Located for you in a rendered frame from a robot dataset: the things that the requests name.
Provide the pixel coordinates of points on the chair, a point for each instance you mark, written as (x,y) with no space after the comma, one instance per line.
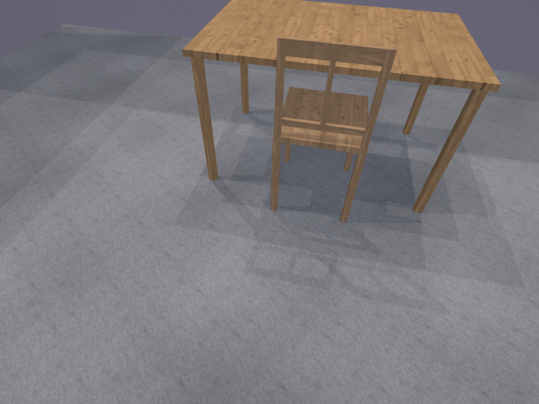
(325,119)

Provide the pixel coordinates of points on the table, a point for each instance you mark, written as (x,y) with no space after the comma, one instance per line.
(432,48)

